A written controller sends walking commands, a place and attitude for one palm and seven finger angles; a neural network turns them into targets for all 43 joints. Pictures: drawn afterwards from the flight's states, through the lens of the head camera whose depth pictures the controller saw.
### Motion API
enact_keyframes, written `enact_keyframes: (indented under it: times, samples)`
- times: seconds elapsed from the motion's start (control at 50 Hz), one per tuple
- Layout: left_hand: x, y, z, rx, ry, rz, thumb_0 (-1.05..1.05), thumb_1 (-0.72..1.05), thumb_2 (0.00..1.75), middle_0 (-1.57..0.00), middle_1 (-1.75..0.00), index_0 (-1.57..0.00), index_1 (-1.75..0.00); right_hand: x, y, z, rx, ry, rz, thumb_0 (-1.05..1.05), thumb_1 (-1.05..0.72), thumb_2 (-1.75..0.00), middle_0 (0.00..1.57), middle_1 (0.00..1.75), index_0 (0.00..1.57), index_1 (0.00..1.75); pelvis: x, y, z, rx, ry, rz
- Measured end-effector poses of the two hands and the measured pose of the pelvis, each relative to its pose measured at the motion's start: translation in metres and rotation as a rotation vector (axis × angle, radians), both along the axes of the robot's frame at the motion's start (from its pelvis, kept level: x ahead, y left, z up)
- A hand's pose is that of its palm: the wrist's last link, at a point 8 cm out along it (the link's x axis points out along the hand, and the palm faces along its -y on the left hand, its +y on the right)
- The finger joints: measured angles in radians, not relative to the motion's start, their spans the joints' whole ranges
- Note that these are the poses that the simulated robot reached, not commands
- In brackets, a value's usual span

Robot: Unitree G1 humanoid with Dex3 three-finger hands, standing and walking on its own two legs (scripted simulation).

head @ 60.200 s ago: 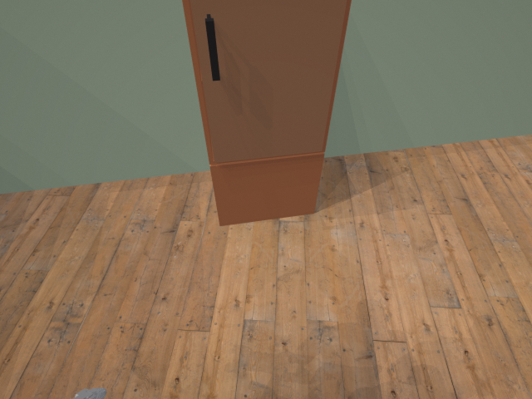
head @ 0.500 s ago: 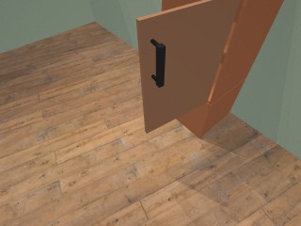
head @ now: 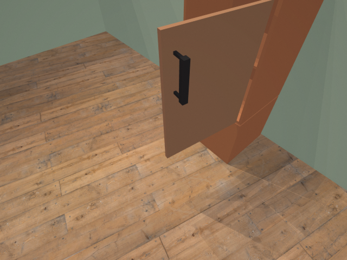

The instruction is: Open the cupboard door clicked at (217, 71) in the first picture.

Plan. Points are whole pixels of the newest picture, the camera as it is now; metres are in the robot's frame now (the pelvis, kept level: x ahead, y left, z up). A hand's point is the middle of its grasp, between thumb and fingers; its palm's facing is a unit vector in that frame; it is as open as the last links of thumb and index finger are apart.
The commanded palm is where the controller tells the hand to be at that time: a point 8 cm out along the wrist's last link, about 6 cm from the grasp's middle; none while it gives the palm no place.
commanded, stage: look to check the result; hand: left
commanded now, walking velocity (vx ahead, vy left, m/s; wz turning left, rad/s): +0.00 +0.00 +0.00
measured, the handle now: (180, 78) +0.60 +0.01 +0.09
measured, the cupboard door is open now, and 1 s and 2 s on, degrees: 81 81 81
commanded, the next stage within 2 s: stand and wait in 0.52 s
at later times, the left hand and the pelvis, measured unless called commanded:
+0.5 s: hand out of the picture +0.01 +0.18 -0.17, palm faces +0.03 -0.98 -0.21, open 7.3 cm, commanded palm none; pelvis +0.01 +0.00 +0.00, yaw +0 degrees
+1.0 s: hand out of the picture +0.04 +0.19 -0.17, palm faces +0.02 -0.97 -0.25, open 7.3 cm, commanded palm none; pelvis +0.01 -0.01 +0.00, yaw +0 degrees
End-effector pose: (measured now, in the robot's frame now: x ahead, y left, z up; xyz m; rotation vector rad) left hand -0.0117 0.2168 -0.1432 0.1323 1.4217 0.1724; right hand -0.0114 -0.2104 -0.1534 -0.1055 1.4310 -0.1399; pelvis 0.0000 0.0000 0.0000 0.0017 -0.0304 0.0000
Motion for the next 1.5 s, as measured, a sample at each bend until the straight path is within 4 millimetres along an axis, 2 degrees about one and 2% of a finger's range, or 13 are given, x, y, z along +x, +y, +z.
enact_keyframes:
  times: [0.26, 0.52, 0.8, 1.2, 1.5]
  samples:
    - [-0.005, 0.002, 0.001, 0.000, 0.030, 0.001, 0.01, 0.91, 0.89, -0.20, -0.30, -0.20, -0.30, 0.014, -0.009, 0.002, -0.019, -0.009, 0.019, 0.00, -0.91, -0.90, 0.20, 0.30, 0.20, 0.30, 0.003, 0.000, 0.001, 0.000, 0.004, 0.001]
    - [0.018, 0.008, 0.004, 0.020, -0.015, -0.010, 0.01, 0.91, 0.89, -0.20, -0.30, -0.20, -0.30, 0.029, -0.019, 0.004, -0.034, -0.027, 0.034, 0.00, -0.91, -0.90, 0.20, 0.30, 0.20, 0.30, 0.008, -0.003, 0.002, 0.001, 0.003, 0.006]
    - [0.041, 0.018, 0.008, 0.049, -0.065, -0.030, 0.01, 0.91, 0.89, -0.20, -0.30, -0.20, -0.30, 0.047, -0.038, 0.009, -0.067, -0.061, 0.048, 0.00, -0.91, -0.90, 0.20, 0.30, 0.20, 0.30, 0.011, -0.008, 0.003, 0.001, 0.001, 0.007]
    - [0.054, 0.028, 0.014, 0.078, -0.087, -0.044, 0.01, 0.91, 0.89, -0.20, -0.30, -0.21, -0.30, 0.067, -0.058, 0.015, -0.102, -0.097, 0.068, 0.00, -0.91, -0.89, 0.20, 0.30, 0.20, 0.30, 0.014, -0.012, 0.005, 0.001, -0.002, 0.007]
    - [0.059, 0.031, 0.016, 0.086, -0.091, -0.054, 0.01, 0.91, 0.89, -0.20, -0.30, -0.21, -0.30, 0.070, -0.065, 0.018, -0.112, -0.095, 0.069, 0.00, -0.91, -0.89, 0.20, 0.30, 0.20, 0.30, 0.015, -0.014, 0.005, 0.001, 0.000, 0.004]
